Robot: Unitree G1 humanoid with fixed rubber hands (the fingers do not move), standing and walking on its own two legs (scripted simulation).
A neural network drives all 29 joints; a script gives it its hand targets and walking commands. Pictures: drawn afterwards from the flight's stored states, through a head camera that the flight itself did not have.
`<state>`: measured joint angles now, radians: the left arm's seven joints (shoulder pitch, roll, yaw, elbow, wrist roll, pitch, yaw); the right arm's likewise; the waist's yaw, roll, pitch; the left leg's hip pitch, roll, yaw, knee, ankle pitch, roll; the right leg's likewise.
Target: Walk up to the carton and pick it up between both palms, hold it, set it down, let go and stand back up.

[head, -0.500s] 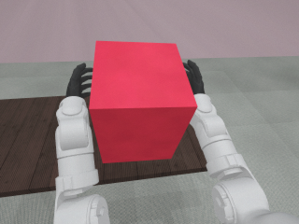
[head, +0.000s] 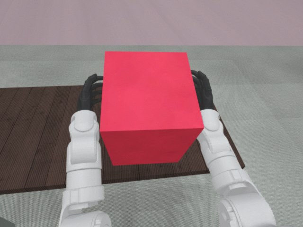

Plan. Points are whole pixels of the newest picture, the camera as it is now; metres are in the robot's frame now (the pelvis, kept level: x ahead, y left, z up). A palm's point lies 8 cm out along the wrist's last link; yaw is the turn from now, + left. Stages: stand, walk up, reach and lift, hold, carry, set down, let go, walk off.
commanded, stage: set down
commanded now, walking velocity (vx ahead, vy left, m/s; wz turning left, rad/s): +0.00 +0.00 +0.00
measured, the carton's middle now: (146, 114) +0.38 +0.00 +0.10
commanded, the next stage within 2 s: none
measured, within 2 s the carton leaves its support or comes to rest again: neither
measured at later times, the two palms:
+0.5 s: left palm (91, 109) +0.37 +0.14 +0.14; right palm (203, 104) +0.37 -0.16 +0.14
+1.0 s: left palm (98, 114) +0.39 +0.13 +0.10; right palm (201, 106) +0.39 -0.16 +0.11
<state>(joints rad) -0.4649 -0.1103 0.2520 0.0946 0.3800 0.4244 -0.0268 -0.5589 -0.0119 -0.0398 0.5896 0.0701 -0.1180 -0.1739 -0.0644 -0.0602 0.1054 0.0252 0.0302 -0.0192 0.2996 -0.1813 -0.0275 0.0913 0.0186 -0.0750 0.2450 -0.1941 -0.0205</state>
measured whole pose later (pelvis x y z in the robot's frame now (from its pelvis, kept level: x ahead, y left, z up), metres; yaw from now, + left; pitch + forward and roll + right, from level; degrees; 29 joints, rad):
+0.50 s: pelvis -0.01 +0.00 +0.00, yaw -1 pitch -5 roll +0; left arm -0.57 -0.13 0.32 0.35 0.40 0.31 0.00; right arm -0.66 0.01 -0.23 0.81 -0.07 -0.20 -0.10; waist -0.02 -0.04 0.07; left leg -0.02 0.03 0.00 0.27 -0.16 -0.03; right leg 0.02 0.02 -0.05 0.24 -0.17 -0.02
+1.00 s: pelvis +0.00 +0.00 +0.00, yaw -2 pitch -2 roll +0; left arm -0.59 -0.14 0.40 0.52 0.39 0.19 0.01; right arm -0.70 0.03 -0.34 0.92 -0.18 -0.23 -0.06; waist -0.01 -0.03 0.05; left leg -0.07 0.04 0.01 0.26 -0.16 -0.03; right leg -0.04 0.03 -0.05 0.25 -0.18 -0.03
